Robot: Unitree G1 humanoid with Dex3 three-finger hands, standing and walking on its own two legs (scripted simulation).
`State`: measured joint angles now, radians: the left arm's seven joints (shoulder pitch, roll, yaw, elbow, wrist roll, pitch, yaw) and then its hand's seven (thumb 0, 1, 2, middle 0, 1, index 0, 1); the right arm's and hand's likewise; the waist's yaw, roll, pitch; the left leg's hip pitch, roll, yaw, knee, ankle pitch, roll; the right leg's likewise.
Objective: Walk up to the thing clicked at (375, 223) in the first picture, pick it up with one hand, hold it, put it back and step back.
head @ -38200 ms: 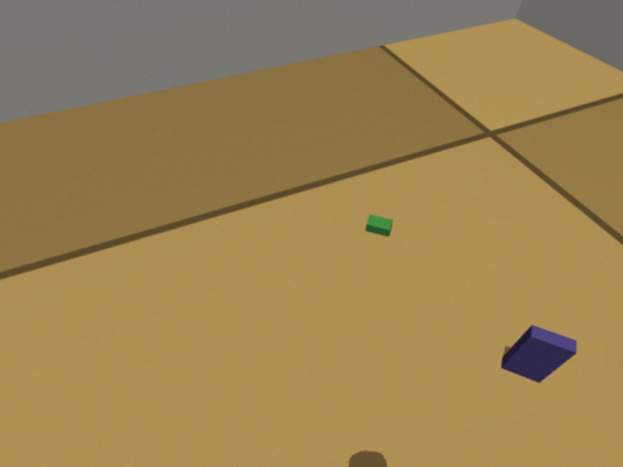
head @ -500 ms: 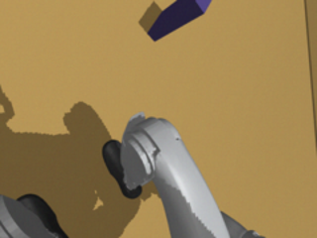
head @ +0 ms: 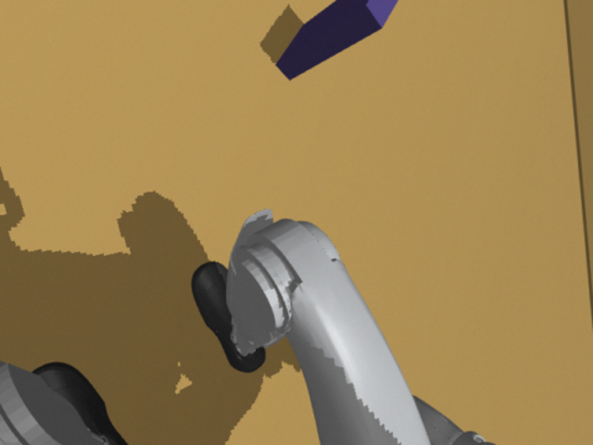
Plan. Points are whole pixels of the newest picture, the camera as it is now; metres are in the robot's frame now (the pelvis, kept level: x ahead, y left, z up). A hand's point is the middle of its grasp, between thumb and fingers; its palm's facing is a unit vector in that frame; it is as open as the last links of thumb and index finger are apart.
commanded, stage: close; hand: left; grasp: from above
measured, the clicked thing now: out of the picture +0.48 +0.38 -0.31
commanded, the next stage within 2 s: none
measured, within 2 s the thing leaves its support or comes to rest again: neither
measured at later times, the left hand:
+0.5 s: hand out of the picture +0.46 +0.37 -0.28, palm faces -0.23 -0.38 -0.89, open 9.5 cm
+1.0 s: hand out of the picture +0.46 +0.37 -0.28, palm faces -0.24 -0.38 -0.89, open 9.9 cm
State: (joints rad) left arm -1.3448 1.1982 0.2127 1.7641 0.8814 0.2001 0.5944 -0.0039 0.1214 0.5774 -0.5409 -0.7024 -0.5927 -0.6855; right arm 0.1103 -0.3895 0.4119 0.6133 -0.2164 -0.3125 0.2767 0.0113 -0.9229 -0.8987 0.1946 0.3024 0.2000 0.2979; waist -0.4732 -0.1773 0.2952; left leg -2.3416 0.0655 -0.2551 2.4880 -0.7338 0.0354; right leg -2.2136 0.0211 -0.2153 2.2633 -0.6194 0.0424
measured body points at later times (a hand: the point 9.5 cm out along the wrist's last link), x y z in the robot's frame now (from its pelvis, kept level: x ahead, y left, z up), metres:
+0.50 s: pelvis +0.00 +0.00 +0.00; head +0.33 +0.12 +0.27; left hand +0.47 +0.39 -0.23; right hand +0.02 -0.24 -0.04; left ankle +0.06 +0.12 -0.29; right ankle +0.13 -0.11 -0.29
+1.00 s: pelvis +0.00 +0.00 +0.00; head +0.33 +0.13 +0.28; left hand +0.47 +0.39 -0.23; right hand +0.02 -0.24 -0.04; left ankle +0.06 +0.12 -0.29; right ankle +0.13 -0.11 -0.29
